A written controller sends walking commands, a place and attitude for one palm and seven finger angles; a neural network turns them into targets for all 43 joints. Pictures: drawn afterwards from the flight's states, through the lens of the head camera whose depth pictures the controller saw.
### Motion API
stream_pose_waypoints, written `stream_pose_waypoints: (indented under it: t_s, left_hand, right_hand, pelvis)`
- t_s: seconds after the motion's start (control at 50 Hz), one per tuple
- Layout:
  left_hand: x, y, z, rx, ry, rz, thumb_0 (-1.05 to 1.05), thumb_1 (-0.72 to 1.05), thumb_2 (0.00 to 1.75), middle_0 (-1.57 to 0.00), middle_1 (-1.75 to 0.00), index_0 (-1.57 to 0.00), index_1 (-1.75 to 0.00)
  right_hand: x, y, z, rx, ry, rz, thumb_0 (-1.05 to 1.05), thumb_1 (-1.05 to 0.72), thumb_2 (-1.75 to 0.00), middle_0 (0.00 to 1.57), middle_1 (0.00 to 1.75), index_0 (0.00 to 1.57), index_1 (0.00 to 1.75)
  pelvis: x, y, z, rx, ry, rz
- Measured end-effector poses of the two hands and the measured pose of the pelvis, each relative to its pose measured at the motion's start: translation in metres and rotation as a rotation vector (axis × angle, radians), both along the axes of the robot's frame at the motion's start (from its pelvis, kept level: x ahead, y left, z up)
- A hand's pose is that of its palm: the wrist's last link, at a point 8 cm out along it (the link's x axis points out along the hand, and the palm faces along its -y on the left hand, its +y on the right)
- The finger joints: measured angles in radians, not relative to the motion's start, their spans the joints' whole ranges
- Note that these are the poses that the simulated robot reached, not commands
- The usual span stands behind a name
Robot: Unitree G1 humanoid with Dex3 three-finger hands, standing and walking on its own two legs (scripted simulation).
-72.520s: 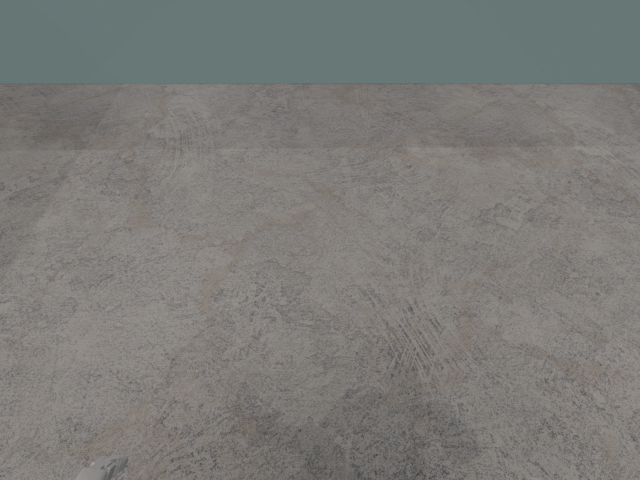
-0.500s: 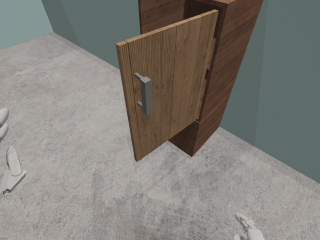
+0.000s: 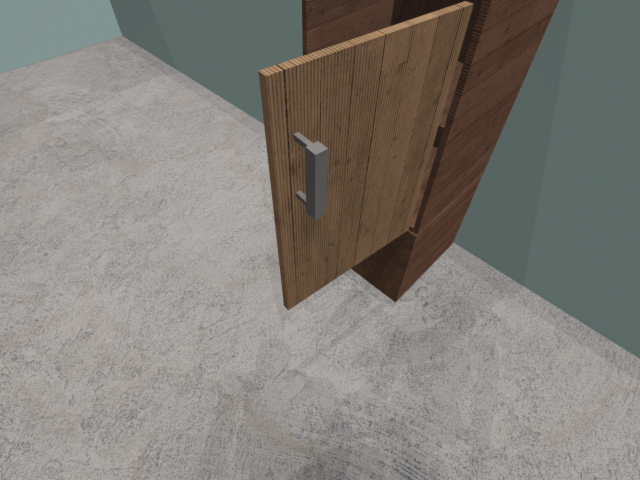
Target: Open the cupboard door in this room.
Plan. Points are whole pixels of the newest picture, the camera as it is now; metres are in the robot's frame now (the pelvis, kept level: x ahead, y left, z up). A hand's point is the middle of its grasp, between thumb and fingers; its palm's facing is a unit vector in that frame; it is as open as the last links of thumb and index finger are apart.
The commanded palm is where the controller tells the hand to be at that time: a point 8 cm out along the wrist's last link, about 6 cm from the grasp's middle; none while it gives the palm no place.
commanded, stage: let the arm hang, fingers relaxed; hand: left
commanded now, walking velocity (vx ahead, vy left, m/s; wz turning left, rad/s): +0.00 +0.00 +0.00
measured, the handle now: (308, 176) +0.54 +0.06 +0.06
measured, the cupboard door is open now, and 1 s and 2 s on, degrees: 83 83 83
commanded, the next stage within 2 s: look to check the result in 0.62 s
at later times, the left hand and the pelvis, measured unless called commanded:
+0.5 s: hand out of the picture -0.02 +0.16 -0.18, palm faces +0.03 -0.99 -0.16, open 7.3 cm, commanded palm none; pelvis -0.01 +0.01 +0.00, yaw -1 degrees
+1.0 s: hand out of the picture -0.02 +0.15 -0.17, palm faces +0.04 -0.98 -0.17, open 7.3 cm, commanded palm none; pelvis +0.00 +0.00 +0.00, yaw -1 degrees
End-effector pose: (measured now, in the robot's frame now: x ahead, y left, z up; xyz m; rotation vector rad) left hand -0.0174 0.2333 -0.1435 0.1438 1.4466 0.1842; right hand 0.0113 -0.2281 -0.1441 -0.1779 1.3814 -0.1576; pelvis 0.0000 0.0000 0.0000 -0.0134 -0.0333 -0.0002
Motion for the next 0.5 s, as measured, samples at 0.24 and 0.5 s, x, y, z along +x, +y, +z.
stream_pose_waypoints:
  t_s: [0.24,0.5]
  left_hand:
    - [-0.025,-0.006,0.003,-0.008,0.06,0.001,0.0,0.92,0.9,-0.2,-0.3,-0.2,-0.3]
    - [-0.007,-0.026,-0.004,-0.053,-0.003,-0.012,0.0,0.92,0.9,-0.2,-0.3,-0.2,-0.3]
  right_hand:
    - [-0.051,0.031,-0.01,0.074,0.099,-0.045,0.01,-0.91,-0.9,0.2,0.3,0.2,0.3]
    - [-0.06,0.043,-0.011,0.096,0.089,-0.075,0.0,-0.91,-0.9,0.2,0.3,0.2,0.3]
  pelvis:
    - [-0.008,0.007,0.001,0.008,-0.012,-0.013]
    - [-0.012,0.007,0.0,0.012,-0.001,-0.018]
